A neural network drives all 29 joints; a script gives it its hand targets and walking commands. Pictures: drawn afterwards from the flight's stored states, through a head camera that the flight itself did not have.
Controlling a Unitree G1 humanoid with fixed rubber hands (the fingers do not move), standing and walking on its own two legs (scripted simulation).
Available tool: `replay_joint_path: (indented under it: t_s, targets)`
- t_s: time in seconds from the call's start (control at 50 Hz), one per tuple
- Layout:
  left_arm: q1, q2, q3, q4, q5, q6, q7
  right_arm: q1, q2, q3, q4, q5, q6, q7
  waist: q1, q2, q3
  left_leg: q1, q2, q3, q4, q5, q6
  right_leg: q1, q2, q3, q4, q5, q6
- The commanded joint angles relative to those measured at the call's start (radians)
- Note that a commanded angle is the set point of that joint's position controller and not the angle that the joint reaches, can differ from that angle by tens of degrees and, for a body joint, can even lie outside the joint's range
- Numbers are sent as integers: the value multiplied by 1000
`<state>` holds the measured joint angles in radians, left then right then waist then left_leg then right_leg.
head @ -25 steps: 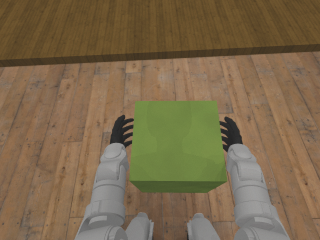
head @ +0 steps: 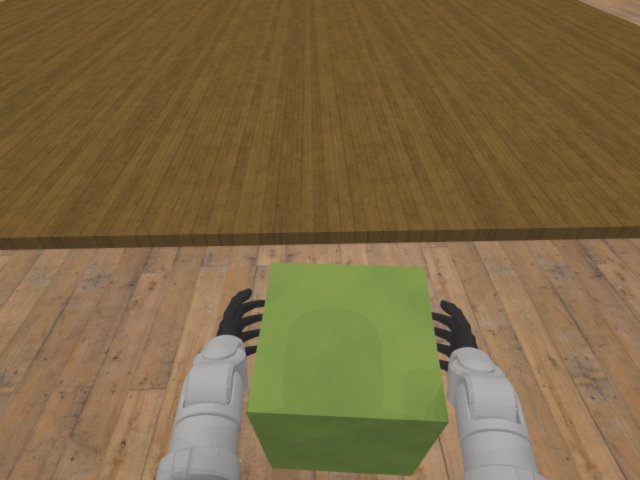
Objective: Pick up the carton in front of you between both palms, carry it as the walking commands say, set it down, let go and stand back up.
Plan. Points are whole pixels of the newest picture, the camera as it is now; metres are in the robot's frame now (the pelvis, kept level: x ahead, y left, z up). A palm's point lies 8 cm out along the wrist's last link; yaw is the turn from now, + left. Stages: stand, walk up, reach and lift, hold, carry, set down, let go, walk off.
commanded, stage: reach and lift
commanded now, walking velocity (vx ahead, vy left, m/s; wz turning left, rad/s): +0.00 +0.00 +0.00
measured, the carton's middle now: (344, 373) +0.30 +0.00 -0.04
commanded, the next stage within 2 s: hold in 0.96 s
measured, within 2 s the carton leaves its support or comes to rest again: neither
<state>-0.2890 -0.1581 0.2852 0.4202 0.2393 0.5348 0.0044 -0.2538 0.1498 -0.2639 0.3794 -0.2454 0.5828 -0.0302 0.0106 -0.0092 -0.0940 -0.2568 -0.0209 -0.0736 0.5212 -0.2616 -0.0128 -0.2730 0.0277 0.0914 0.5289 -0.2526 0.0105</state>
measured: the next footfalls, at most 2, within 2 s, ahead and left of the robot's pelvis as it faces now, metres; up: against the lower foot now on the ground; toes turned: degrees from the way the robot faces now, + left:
none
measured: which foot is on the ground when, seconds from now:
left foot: down 0.00-1.00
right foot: down 0.00-1.00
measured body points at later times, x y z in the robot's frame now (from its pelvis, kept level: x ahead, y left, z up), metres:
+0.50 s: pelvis -0.01 +0.00 +0.00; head -0.03 +0.00 +0.45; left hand +0.31 +0.16 +0.03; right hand +0.31 -0.15 +0.03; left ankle +0.01 +0.13 -0.73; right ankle +0.02 -0.13 -0.73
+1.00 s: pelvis +0.01 +0.00 +0.01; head -0.02 +0.00 +0.46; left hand +0.30 +0.16 +0.04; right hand +0.30 -0.15 +0.04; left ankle +0.01 +0.13 -0.73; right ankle +0.02 -0.13 -0.73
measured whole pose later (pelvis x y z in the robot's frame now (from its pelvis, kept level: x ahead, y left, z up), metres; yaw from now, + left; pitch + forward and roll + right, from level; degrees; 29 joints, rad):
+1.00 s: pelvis +0.01 +0.00 +0.01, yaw +1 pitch -6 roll +0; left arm -0.22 -0.14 0.21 0.24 0.25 0.67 -0.01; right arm -0.22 0.14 -0.19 0.23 -0.26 0.72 -0.01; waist 0.00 0.01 0.03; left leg -0.05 -0.01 -0.09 0.37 -0.21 -0.01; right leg -0.05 0.02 0.08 0.36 -0.19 0.01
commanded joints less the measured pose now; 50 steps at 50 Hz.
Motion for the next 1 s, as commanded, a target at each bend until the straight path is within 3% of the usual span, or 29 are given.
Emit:
replay_joint_path:
  t_s: [0.0,0.04,0.06,0.08,0.16,0.18,0.2,0.22,0.26,0.28,0.32,0.34,0.36,0.38,0.4,0.46,0.48,0.52,0.54,0.58,0.68,0.72,0.74,0.8,0.84,0.88,0.92,0.96,0.98]
  targets:
    - [-487,-929,-525,68,-157,76,-261,-541,946,512,43,189,21,267,16,46,-39,100,-38,-2,-141,8,24,80,50,-15,-138,-5,-12]
    - [-515,-997,-469,128,-118,87,-264,-628,922,477,53,149,20,270,-33,21,-26,133,-41,13,-120,-36,15,64,40,-9,-156,-66,-29]
    - [-500,-920,-474,62,-129,83,-269,-602,914,454,92,161,28,271,24,22,17,66,-39,6,-167,-61,25,82,62,-41,-156,-80,-14]
    - [-529,-974,-460,127,-141,91,-270,-643,923,455,43,155,25,271,-15,31,17,79,-49,15,-145,-58,24,99,40,-1,-157,-45,-30]
    - [-623,-1003,-461,85,-138,60,-286,-737,981,480,35,159,3,283,1,16,-68,108,-53,14,-140,-48,22,113,47,-27,-161,-71,-16]
    - [-690,-1028,-500,60,-169,42,-292,-768,985,518,-17,180,-21,288,-47,28,-151,162,-51,10,-105,-17,9,131,32,-17,-159,-42,-20]
    - [-655,-1045,-509,45,-159,37,-284,-839,1008,550,-84,213,-34,283,-2,19,-172,122,-42,-2,-111,44,20,156,42,3,-119,45,-17]
    - [-643,-1031,-526,24,-162,34,-280,-741,1030,542,24,199,-11,277,20,1,-203,151,-61,8,-101,127,21,164,54,-14,-131,90,-9]
    - [-675,-1005,-500,43,-140,42,-268,-753,982,485,27,178,-21,278,-40,45,-128,143,-49,22,-93,15,7,121,42,-17,-145,-16,-18]
    - [-602,-956,-444,127,-109,49,-270,-697,988,445,101,172,-1,274,14,-8,-94,106,-54,29,-113,-22,34,121,54,-15,-148,-31,-11]
    - [-587,-942,-506,48,-150,31,-261,-687,1002,484,52,189,-5,280,14,-62,-185,143,-54,-6,-121,33,33,187,62,-37,-135,35,4]
    - [-624,-977,-485,79,-124,43,-268,-689,965,469,32,166,-8,277,-20,50,-117,117,-70,31,-114,7,20,153,46,-16,-150,22,-17]
    - [-543,-985,-475,110,-157,51,-267,-692,948,501,-2,166,-6,278,19,-14,-161,137,-59,-5,-151,34,30,160,75,-45,-137,9,-1]
    - [-560,-1027,-510,55,-148,47,-265,-715,974,504,-46,184,-8,276,-44,-5,-186,194,-63,-4,-96,146,22,155,55,-14,-145,104,-12]
    - [-562,-1051,-524,48,-171,57,-266,-733,951,540,-78,176,-7,275,-45,12,-237,228,-49,-15,-115,199,9,190,74,-28,-124,159,-15]
    - [-532,-1003,-483,53,-140,85,-268,-676,925,546,-43,176,28,277,-11,36,-178,163,-72,12,-146,123,-7,257,53,-17,-168,125,-8]
    - [-513,-972,-509,0,-159,74,-261,-686,970,562,-66,212,30,280,30,-34,-146,173,-66,1,-153,167,25,195,64,-36,-155,140,18]
    - [-446,-978,-543,-46,-163,88,-246,-548,950,566,-98,197,30,288,-10,31,-165,192,-73,14,-150,258,3,221,64,-14,-168,249,-4]
    - [-427,-986,-563,-56,-180,92,-245,-584,925,581,-133,213,33,281,18,2,-190,253,-65,-4,-148,307,7,236,70,-41,-167,236,-1]
    - [-415,-949,-576,-62,-180,106,-240,-479,911,547,-105,204,40,276,-47,47,-158,244,-68,1,-136,379,-12,241,59,-18,-191,315,-8]
    - [-363,-952,-587,-114,-199,105,-229,-476,924,593,-181,220,49,269,-23,5,-161,318,-67,-3,-166,405,-2,242,70,-18,-189,350,4]
    - [-300,-933,-585,-133,-176,115,-235,-469,946,592,-196,232,48,265,36,17,-155,236,-66,-12,-174,431,0,319,81,-14,-190,374,0]
    - [-317,-986,-604,-181,-208,111,-230,-462,891,609,-210,232,60,264,-8,22,-173,264,-73,3,-164,458,-19,337,70,-17,-201,391,1]
    - [-296,-962,-585,-190,-211,125,-235,-447,886,630,-294,242,60,257,-9,57,-153,272,-76,-10,-176,426,-8,272,67,-9,-204,376,-3]
    - [-291,-928,-628,-201,-220,129,-234,-440,928,630,-261,252,66,256,-2,-37,-131,259,-69,-27,-173,421,2,316,89,-25,-183,372,12]
    - [-350,-939,-615,-199,-214,135,-229,-443,895,638,-259,236,81,254,-20,41,-130,247,-71,-7,-176,367,-5,307,66,-12,-205,327,0]
    - [-387,-893,-599,-233,-173,127,-235,-454,901,594,-223,205,76,252,4,14,-116,238,-70,2,-158,290,4,264,58,5,-184,290,-6]
    - [-425,-923,-562,-116,-209,136,-244,-517,864,582,-202,213,83,254,-36,13,-108,211,-74,10,-175,195,2,260,64,-10,-203,178,-6]
    - [-425,-937,-598,-126,-223,137,-236,-516,890,608,-179,231,87,259,-7,-6,-61,186,-62,0,-184,149,10,270,70,-11,-182,177,-5]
